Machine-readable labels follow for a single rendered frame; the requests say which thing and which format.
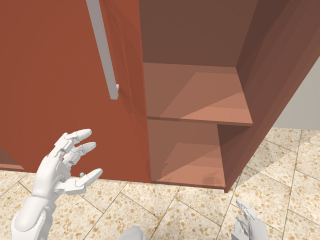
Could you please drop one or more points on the robot right hand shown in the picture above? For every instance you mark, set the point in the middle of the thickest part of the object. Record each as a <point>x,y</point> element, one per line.
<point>254,228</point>

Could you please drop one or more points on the left robot forearm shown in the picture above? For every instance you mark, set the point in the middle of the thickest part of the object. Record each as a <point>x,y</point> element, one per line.
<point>34,220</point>

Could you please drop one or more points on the robot left hand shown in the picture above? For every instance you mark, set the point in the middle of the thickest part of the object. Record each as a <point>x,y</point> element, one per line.
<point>47,179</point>

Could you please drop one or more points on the left robot thigh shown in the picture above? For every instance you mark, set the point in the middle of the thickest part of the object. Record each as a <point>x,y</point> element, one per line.
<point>133,234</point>

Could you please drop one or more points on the wardrobe door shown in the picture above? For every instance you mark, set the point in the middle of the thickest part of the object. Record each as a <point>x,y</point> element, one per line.
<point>6,159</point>
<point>52,82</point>

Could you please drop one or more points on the handle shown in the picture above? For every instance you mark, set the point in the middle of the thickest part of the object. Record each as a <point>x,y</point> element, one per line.
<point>103,48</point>

